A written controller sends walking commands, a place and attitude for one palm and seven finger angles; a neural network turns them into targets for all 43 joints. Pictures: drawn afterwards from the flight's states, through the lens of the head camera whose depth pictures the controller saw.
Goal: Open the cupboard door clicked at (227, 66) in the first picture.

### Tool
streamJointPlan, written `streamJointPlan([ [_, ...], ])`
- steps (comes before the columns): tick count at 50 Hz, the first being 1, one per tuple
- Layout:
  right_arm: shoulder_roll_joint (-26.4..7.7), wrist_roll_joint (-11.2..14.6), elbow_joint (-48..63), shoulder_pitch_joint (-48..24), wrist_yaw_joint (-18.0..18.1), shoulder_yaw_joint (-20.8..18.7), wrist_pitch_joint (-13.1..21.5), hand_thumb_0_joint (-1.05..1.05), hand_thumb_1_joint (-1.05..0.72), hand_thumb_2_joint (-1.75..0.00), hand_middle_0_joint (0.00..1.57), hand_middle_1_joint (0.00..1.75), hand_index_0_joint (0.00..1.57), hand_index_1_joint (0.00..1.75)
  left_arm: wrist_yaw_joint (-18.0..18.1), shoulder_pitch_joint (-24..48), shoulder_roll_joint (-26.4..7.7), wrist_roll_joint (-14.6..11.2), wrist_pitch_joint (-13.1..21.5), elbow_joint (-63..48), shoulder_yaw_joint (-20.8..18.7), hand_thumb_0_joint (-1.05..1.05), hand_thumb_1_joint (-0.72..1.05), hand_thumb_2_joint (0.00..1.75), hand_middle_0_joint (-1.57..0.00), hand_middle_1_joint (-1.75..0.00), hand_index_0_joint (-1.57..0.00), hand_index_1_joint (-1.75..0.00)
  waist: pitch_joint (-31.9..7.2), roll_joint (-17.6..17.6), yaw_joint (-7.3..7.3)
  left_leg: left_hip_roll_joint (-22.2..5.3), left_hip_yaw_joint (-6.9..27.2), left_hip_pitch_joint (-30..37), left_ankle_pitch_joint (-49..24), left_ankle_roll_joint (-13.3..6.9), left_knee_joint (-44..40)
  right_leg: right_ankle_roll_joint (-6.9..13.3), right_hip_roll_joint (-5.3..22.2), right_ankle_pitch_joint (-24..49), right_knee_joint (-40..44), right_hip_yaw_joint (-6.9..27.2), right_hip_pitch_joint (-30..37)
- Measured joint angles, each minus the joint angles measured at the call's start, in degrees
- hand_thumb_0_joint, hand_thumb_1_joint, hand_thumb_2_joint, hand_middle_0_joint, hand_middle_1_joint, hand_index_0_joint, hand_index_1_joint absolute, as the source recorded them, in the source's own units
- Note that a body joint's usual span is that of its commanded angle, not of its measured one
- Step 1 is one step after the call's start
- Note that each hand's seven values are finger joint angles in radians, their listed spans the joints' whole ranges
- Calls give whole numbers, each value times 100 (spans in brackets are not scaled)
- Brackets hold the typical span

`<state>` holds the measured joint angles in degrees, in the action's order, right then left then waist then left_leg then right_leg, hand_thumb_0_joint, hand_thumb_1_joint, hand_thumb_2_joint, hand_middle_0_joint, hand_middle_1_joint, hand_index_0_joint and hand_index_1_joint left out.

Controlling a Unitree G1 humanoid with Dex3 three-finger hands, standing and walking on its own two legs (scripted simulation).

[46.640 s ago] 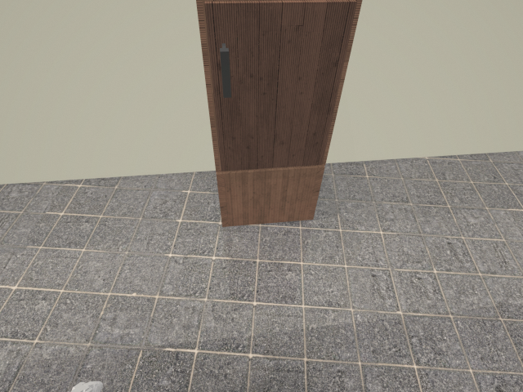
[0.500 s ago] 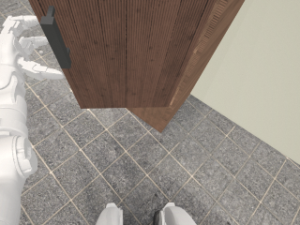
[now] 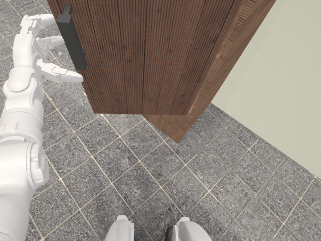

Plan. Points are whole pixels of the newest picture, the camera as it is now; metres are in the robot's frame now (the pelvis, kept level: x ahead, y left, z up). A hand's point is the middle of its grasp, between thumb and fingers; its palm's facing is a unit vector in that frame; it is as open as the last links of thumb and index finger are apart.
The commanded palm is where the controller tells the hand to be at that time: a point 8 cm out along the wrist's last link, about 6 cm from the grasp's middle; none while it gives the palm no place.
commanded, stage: slide the fingers in behind the handle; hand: left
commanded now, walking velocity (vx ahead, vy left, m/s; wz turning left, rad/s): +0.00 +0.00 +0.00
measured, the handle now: (75, 39) +0.57 +0.19 +0.10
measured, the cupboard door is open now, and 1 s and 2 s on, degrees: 41 41 41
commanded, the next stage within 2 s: move the hooked fingers beside the handle in 0.16 s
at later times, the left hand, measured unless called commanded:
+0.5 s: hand (58, 54) +0.52 +0.22 +0.10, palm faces +0.06 -1.00 -0.01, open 15.1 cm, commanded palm +0.51 +0.22 +0.09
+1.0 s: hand (55, 51) +0.53 +0.23 +0.10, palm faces +0.02 -1.00 -0.01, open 14.6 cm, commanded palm +0.52 +0.24 +0.09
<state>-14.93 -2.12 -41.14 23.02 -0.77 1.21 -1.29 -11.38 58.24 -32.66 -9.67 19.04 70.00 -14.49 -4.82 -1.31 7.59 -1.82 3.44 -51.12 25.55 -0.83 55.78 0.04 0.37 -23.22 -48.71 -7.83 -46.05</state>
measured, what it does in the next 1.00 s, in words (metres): stands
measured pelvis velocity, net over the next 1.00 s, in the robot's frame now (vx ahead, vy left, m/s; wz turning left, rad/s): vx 0.00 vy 0.00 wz -0.04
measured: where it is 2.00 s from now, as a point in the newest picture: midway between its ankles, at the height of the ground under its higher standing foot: outside the picture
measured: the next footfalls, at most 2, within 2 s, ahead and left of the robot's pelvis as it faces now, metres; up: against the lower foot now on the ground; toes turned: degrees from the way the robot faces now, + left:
none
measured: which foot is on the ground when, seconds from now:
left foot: down 0.00-1.00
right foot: down 0.00-1.00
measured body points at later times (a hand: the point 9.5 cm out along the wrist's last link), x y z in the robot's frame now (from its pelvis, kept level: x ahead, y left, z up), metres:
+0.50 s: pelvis +0.00 +0.00 +0.00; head +0.13 +0.03 +0.43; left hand +0.51 +0.28 +0.10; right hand -0.01 -0.26 -0.11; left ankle +0.00 +0.10 -0.68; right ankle -0.01 -0.13 -0.68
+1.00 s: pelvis +0.00 +0.00 +0.00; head +0.14 +0.03 +0.43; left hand +0.52 +0.29 +0.10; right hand -0.02 -0.26 -0.10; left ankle +0.00 +0.10 -0.68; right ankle -0.01 -0.13 -0.68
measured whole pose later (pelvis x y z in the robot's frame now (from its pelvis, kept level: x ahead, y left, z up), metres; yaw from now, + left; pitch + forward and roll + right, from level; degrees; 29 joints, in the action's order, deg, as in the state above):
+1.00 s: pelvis +0.00 +0.00 +0.00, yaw -2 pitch +22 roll -5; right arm -15.3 -1.2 -38.5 23.9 0.6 2.3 -2.8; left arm -18.2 56.6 -37.6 -7.8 18.5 70.1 -22.0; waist -4.9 -1.3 9.5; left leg -2.8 1.7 -51.7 26.2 -1.3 56.2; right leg -0.5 -0.7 -22.9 -48.8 -5.6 -47.4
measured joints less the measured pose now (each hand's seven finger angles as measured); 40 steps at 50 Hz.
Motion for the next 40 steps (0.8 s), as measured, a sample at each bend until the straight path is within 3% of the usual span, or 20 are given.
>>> streamJointPlan([
  [18,4,22,3,-11,16,33,36,0,-91,-90,20,30,20,30,-117,-18,-42,-2,51,50,-91,-1,-50,30,-8,-114,-7,-113,1,-4,12,-2,-19,3,10,-9,4,-12,-13,-5,-7,46,-9],
  [40,-27,66,168,44,90,86,-77,0,-91,-90,20,30,20,30,-545,-120,-368,137,-26,9,-583,-1,-50,30,-16,-118,-16,-116,-20,12,133,-71,-129,-52,47,-34,30,-35,-80,22,-12,175,-114],
])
